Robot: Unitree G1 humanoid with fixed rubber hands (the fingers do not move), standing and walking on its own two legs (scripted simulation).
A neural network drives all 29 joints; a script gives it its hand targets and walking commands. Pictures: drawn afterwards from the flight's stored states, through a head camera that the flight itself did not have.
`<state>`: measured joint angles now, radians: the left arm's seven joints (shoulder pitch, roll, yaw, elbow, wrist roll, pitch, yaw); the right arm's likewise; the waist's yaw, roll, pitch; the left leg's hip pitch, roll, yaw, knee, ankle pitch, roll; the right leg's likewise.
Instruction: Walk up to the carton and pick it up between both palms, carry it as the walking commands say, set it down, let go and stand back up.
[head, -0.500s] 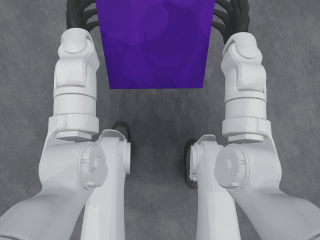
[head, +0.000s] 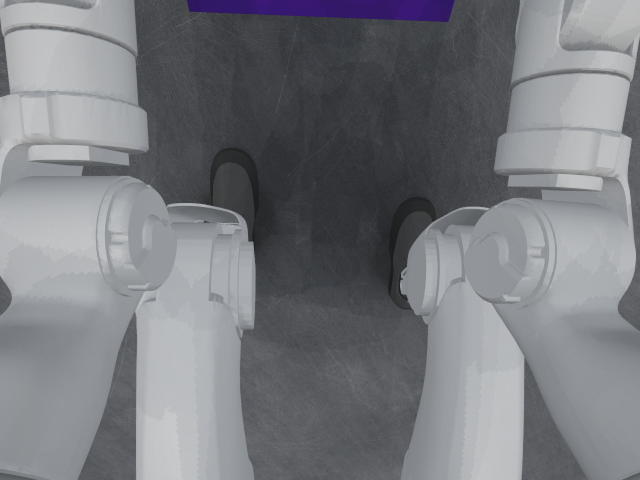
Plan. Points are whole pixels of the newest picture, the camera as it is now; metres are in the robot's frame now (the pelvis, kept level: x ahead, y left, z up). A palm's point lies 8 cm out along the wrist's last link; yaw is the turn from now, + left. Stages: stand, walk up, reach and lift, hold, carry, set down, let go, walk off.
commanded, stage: set down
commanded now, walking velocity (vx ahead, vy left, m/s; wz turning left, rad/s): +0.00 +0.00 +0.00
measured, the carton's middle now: out of the picture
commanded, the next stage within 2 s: none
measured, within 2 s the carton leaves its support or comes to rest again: neither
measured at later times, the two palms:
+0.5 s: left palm out of the picture +0.58 +0.20 -0.19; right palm out of the picture +0.59 -0.11 -0.19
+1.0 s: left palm out of the picture +0.58 +0.20 -0.20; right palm out of the picture +0.60 -0.11 -0.19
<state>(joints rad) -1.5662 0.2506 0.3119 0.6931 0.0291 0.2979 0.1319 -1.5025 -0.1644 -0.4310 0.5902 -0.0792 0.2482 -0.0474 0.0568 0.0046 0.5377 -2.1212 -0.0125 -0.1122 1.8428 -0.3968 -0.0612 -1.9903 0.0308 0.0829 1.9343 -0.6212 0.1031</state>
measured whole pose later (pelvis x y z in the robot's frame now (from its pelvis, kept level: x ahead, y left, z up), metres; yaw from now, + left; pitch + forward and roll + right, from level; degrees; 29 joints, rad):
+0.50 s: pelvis +0.01 +0.00 -0.02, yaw +0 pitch +40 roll -2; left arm -1.55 0.25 0.38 0.82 0.09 0.26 0.06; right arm -1.51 -0.18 -0.43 0.73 -0.17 0.27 0.02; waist 0.04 -0.03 0.43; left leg -2.17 -0.01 -0.12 1.92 -0.45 -0.06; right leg -2.04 0.04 0.09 2.01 -0.68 0.10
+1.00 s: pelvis +0.02 -0.01 -0.02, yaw +0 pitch +41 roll -2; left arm -1.55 0.25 0.46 0.82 0.14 0.23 0.00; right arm -1.51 -0.18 -0.44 0.73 -0.18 0.24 0.06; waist 0.05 -0.03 0.40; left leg -2.20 -0.01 -0.12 1.94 -0.46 -0.06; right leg -2.07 0.05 0.09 2.03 -0.68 0.09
